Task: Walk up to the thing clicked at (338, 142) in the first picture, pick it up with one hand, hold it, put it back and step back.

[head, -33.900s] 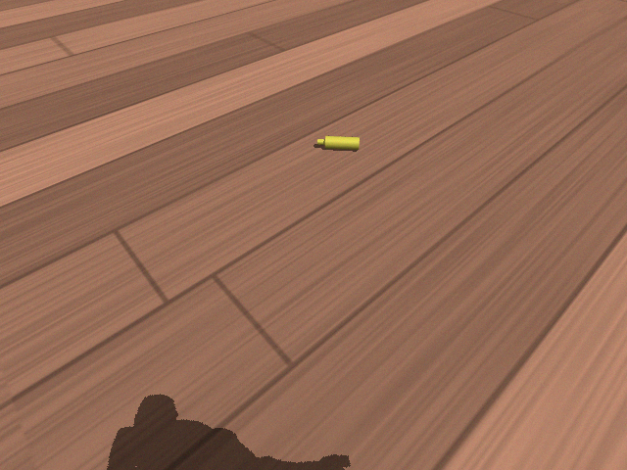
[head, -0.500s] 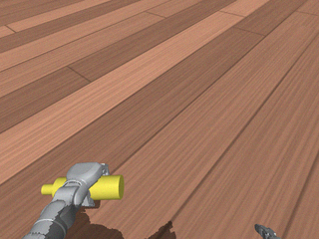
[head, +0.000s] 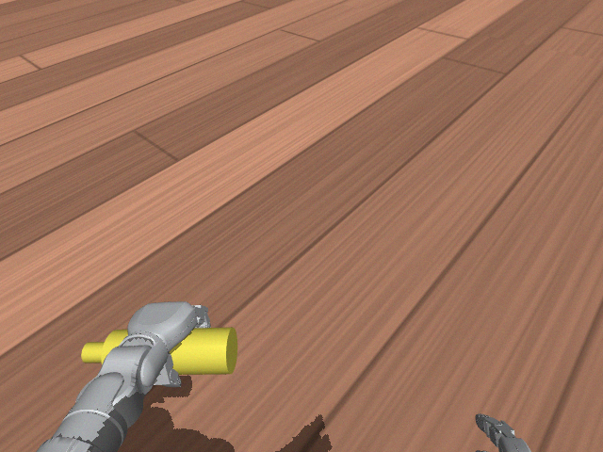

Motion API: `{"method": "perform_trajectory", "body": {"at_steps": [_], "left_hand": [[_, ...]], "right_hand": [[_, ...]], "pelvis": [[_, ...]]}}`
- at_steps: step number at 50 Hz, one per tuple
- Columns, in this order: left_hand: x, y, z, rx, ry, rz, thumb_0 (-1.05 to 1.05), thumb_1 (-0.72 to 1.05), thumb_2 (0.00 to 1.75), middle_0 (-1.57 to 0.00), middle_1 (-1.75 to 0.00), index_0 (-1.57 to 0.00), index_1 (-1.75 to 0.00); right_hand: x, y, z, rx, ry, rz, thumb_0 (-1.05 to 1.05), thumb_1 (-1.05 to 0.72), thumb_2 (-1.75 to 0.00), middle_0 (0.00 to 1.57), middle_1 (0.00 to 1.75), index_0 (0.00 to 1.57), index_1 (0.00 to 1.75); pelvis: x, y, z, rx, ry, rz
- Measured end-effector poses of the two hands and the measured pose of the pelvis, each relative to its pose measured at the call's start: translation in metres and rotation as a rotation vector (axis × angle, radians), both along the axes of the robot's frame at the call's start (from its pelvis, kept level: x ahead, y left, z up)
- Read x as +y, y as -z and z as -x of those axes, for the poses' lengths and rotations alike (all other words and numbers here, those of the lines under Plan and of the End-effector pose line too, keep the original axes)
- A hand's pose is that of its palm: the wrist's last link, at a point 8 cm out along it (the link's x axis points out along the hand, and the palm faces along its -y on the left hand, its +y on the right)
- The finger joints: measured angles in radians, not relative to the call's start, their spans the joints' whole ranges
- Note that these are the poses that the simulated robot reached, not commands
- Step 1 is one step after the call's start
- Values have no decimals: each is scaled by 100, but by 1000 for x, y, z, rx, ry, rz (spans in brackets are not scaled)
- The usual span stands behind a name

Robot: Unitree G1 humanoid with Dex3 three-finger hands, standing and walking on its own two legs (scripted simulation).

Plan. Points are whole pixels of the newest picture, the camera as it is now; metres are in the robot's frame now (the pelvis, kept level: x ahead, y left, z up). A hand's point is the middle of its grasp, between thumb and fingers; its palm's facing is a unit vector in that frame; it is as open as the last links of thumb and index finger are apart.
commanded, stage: hold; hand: left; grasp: from above
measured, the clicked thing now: (159, 351) +0.30 +0.25 -0.06
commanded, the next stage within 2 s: crouch in 0.44 s
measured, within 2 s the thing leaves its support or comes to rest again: neither
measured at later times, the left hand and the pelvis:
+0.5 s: hand (169, 349) +0.29 +0.22 -0.04, palm faces -0.47 -0.03 -0.88, open 9.6 cm; pelvis +0.00 +0.00 +0.00, yaw +0 degrees
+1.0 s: hand (187, 368) +0.31 +0.23 -0.16, palm faces -0.46 +0.05 -0.89, open 9.7 cm; pelvis -0.02 +0.00 -0.06, yaw +1 degrees
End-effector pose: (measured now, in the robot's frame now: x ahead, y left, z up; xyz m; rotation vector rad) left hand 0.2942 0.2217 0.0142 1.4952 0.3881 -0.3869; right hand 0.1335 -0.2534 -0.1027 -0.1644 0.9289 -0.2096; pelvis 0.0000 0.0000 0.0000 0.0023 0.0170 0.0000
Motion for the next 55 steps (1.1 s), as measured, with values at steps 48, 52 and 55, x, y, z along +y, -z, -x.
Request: {"method": "perform_trajectory", "body": {"at_steps": [48, 52, 55], "left_hand": [[7, 92, -15, 5, 42, -53, 0, 1, 59, -65, -71, -67, -68], [11, 132, -30, -40, 59, -85, -1, 1, 59, -63, -73, -66, -70], [13, 161, -44, -61, 50, -99, 0, 2, 59, -62, -74, -65, -71]], "right_hand": [[-21, 37, 32, 156, -24, 77, 1, -89, -89, 20, 30, 20, 30], [-31, 72, 54, 212, -7, 109, 1, -89, -89, 20, 30, 20, 30], [-35, 100, 76, 264, 16, 127, 1, -90, -89, 20, 30, 20, 30]], "pelvis": [[-4, 39, 14, 198, -27, 13], [-2, 75, 22, 295, -27, 25], [1, 102, 30, 355, -25, 31]]}}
